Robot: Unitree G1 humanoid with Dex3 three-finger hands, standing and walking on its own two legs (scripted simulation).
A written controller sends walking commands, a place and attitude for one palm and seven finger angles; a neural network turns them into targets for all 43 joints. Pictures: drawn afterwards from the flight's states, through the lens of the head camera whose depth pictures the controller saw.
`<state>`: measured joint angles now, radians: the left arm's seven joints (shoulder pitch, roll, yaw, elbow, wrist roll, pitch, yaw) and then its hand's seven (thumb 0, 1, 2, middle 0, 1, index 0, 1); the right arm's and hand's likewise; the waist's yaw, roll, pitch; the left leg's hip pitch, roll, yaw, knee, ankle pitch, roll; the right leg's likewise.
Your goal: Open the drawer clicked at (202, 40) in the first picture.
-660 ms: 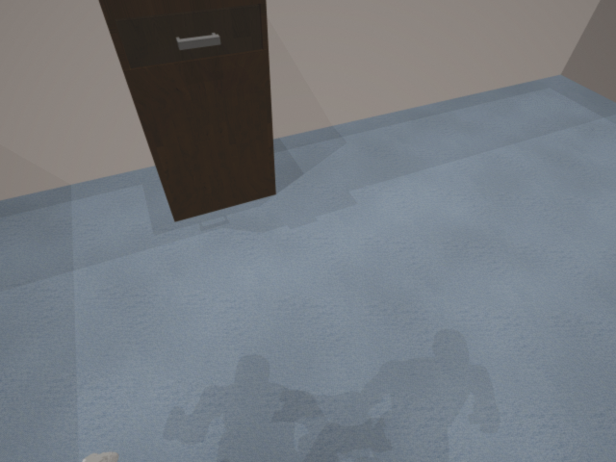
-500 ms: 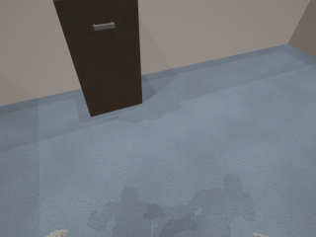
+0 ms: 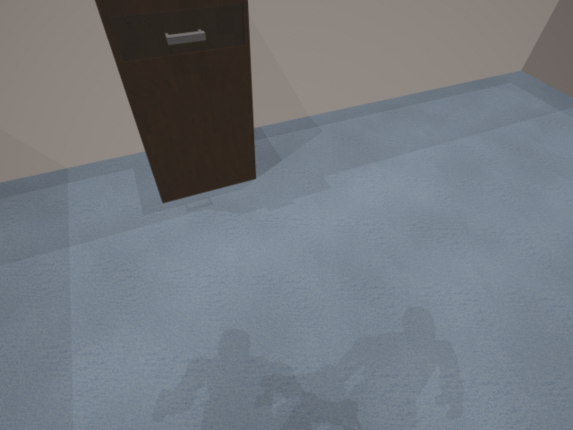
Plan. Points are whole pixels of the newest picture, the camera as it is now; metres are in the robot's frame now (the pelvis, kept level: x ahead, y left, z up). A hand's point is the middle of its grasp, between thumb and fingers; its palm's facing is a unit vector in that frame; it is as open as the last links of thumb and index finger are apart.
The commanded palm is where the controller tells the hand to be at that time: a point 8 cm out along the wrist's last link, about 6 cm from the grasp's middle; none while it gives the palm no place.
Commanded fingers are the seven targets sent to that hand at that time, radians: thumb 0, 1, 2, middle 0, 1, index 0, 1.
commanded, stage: stand and wait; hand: left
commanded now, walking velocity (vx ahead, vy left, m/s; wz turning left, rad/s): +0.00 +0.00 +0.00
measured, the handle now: (184, 35) +1.31 +0.43 +0.00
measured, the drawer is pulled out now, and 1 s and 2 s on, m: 0.00 0.00 0.00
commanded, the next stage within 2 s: look at it before walking up in 0.18 s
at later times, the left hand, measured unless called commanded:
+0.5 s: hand out of the picture +0.08 +0.25 -0.16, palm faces -0.02 -0.95 -0.32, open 7.4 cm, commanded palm none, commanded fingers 0.00 0.90 0.90 -0.20 -0.30 -0.20 -0.30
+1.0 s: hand out of the picture +0.06 +0.24 -0.16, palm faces -0.01 -0.95 -0.31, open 7.4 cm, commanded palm none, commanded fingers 0.00 0.90 0.90 -0.20 -0.30 -0.20 -0.30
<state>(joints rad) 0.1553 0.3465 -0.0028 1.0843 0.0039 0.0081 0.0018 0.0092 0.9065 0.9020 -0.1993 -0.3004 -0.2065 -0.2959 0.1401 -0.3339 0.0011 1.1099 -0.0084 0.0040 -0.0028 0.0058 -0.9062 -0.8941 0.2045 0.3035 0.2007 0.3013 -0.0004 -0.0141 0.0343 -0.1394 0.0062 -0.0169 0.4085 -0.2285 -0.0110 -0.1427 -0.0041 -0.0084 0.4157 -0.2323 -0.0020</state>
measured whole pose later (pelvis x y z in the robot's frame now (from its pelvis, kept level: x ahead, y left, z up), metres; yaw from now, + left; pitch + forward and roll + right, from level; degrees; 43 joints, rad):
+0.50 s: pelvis +0.00 +0.00 +0.00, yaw +0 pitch -2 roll +0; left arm 0.13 0.34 -0.01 1.09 0.01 0.00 0.00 0.01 0.91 0.90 -0.20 -0.30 -0.21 -0.30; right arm 0.12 -0.33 0.00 1.11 -0.01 -0.01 0.00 0.00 -0.91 -0.89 0.20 0.30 0.20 0.30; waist 0.00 -0.01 0.02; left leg -0.13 0.01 -0.01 0.38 -0.21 -0.01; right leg -0.14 0.00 0.00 0.40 -0.21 0.00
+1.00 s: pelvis +0.01 +0.00 +0.00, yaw -1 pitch -2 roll +0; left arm 0.18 0.32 0.00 1.10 0.01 0.01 0.01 0.01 0.91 0.90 -0.20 -0.30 -0.20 -0.30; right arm 0.14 -0.31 0.01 1.12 -0.02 0.01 0.00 0.00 -0.91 -0.89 0.20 0.30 0.20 0.30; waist 0.01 -0.01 0.00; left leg -0.14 0.02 -0.01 0.41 -0.24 -0.02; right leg -0.15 0.01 0.00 0.41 -0.24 -0.01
